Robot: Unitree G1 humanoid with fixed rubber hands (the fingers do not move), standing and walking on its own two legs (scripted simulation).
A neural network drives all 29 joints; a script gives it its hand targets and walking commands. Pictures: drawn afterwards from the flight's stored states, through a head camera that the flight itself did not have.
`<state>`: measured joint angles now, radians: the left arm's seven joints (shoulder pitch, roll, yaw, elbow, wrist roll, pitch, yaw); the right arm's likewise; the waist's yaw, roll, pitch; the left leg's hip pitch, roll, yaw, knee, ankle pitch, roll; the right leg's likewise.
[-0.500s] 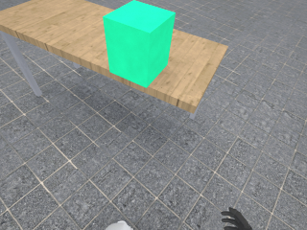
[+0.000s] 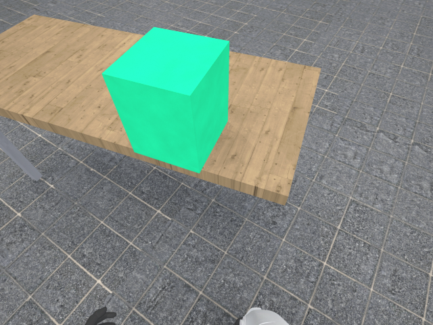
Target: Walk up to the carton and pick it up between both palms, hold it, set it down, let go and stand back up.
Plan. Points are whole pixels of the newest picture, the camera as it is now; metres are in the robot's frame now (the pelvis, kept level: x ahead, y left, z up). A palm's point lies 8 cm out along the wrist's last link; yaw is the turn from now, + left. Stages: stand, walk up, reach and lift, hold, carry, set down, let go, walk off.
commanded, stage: walk up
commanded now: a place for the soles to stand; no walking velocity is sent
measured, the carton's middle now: (177, 102) +0.63 +0.06 +0.03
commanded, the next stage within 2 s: none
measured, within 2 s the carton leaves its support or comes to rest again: neither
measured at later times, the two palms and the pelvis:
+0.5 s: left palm out of the picture +0.17 +0.38 -0.11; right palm (269, 237) +0.30 -0.13 -0.09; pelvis +0.18 +0.12 +0.00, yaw +0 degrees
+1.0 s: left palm (52, 200) +0.44 +0.38 -0.09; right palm (255, 249) +0.29 -0.10 -0.12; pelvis +0.29 +0.15 +0.00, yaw -5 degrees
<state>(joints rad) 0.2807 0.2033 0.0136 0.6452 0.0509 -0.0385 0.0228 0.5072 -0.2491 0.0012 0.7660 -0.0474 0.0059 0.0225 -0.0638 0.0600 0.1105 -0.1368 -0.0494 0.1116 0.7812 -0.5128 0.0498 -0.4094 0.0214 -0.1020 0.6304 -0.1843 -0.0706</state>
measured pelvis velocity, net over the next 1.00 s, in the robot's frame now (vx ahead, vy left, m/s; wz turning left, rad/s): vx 0.29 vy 0.15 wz -0.10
